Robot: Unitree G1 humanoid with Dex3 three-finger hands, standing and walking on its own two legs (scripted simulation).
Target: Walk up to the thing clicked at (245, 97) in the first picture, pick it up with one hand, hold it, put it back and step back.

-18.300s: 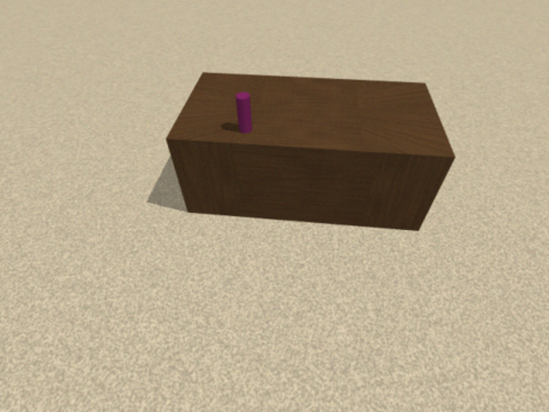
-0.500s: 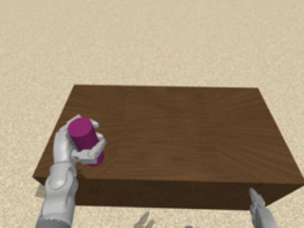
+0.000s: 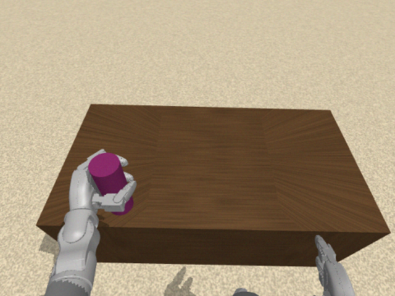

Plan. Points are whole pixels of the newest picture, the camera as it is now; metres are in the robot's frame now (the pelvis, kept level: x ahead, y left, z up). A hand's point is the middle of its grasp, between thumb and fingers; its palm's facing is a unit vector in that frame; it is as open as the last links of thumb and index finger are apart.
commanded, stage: crouch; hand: left
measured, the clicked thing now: (113, 186) +0.34 +0.18 +0.03
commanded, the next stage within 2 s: lower in 1.10 s
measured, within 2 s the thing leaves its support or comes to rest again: rests again in 1.90 s
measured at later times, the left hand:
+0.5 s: hand (128, 177) +0.42 +0.18 -0.06, palm faces +0.10 -0.99 +0.02, open 7.5 cm
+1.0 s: hand (131, 176) +0.45 +0.19 -0.10, palm faces +0.12 -0.99 +0.00, open 7.5 cm
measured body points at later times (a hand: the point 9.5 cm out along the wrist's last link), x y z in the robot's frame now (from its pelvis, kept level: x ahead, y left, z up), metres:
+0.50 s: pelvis -0.01 +0.01 -0.05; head +0.11 +0.04 +0.38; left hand +0.41 +0.23 -0.06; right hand +0.14 -0.25 -0.06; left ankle -0.02 +0.12 -0.70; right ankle +0.06 -0.13 -0.70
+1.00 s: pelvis -0.02 +0.01 -0.09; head +0.13 +0.05 +0.33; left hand +0.44 +0.24 -0.10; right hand +0.14 -0.25 -0.06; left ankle -0.02 +0.12 -0.70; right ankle +0.06 -0.13 -0.70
